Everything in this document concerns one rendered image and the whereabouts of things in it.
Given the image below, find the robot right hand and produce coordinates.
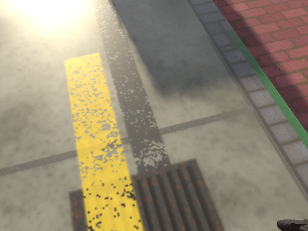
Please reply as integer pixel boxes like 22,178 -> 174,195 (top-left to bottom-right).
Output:
276,218 -> 308,231

